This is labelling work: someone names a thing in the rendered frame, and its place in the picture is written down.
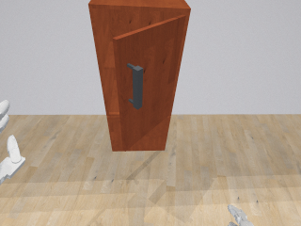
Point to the handle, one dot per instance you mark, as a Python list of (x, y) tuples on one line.
[(137, 86)]

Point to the robot left hand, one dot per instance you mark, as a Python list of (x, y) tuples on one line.
[(10, 165)]

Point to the cupboard door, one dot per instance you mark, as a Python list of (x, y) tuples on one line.
[(155, 48)]

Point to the robot right hand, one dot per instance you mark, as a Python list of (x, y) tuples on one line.
[(239, 216)]

